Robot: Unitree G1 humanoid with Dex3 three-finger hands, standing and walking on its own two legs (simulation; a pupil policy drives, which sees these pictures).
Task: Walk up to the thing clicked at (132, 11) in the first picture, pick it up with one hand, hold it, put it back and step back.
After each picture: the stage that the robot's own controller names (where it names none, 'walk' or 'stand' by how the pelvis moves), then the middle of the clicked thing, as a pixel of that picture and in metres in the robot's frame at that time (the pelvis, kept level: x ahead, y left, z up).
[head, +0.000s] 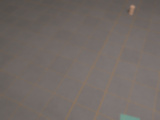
stand; (131, 10) +2.02 -0.64 -0.72
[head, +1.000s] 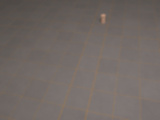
walk; (103, 19) +1.95 -0.12 -0.69
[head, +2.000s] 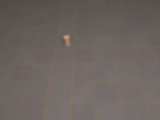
walk; (67, 40) +1.31 +0.26 -0.71
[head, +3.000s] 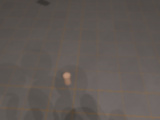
walk; (67, 78) +0.81 +0.21 -0.71
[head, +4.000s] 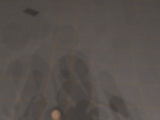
walk; (56, 117) +0.44 +0.21 -0.69
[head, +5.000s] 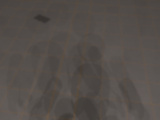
stand; out of the picture +0.31 +0.20 -0.71
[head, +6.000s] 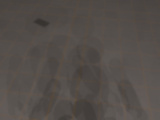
stand; out of the picture +0.31 +0.20 -0.72
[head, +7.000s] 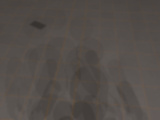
stand; out of the picture +0.30 +0.22 -0.73
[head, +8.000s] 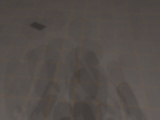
stand; out of the picture +0.30 +0.21 -0.73
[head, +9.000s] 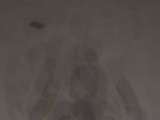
stand; out of the picture +0.29 +0.21 -0.73
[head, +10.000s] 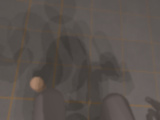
go down; (38, 85) +0.35 +0.23 -0.42
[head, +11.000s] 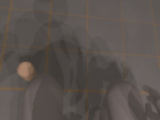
go down; (27, 72) +0.36 +0.26 -0.31
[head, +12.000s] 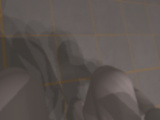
close in; out of the picture +0.33 +0.29 -0.23
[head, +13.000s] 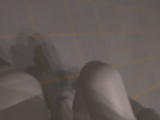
close; out of the picture +0.34 +0.30 -0.21
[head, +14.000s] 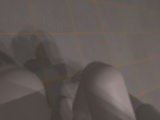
lift; out of the picture +0.33 +0.30 -0.21
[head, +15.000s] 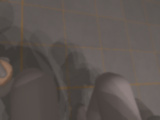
lift; out of the picture +0.30 +0.27 -0.13
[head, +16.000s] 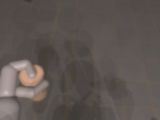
lift; (34, 84) +0.32 +0.18 +0.03
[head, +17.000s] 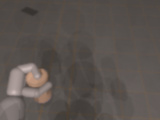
hold; (39, 86) +0.32 +0.17 +0.01
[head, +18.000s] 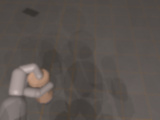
hold; (41, 86) +0.33 +0.17 +0.00
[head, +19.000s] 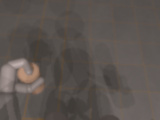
crouch; (32, 79) +0.35 +0.19 -0.06
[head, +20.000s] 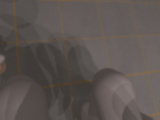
lower; out of the picture +0.39 +0.28 -0.16
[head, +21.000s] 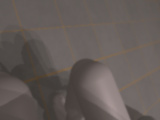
lower; out of the picture +0.38 +0.31 -0.22
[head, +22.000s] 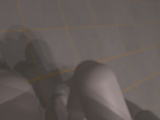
lower; out of the picture +0.37 +0.32 -0.22
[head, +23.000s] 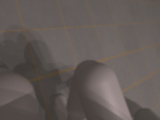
lower; out of the picture +0.37 +0.32 -0.21
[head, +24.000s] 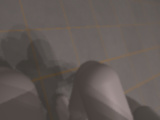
rest; out of the picture +0.36 +0.32 -0.21
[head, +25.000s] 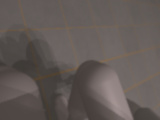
withdraw; out of the picture +0.34 +0.30 -0.22
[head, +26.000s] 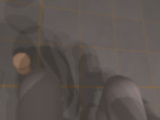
stand; (22, 64) +0.38 +0.27 -0.28
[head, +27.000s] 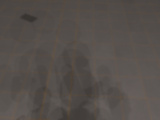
stand; out of the picture +0.32 +0.18 -0.65
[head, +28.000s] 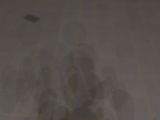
stand; out of the picture +0.35 +0.20 -0.66
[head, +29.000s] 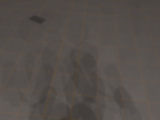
stand; out of the picture +0.34 +0.19 -0.69
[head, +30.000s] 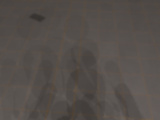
walk; out of the picture +0.38 +0.18 -0.72
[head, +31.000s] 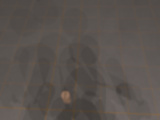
walk; (66, 97) +0.51 +0.18 -0.70
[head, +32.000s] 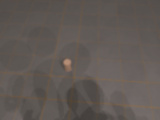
walk; (67, 65) +0.81 +0.18 -0.69
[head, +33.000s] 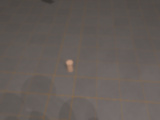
stand; (69, 66) +0.99 +0.21 -0.71
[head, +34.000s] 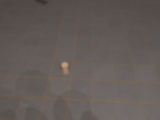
stand; (65, 68) +0.97 +0.22 -0.73
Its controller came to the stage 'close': yes
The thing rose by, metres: 0.70
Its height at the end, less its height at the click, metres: +0.00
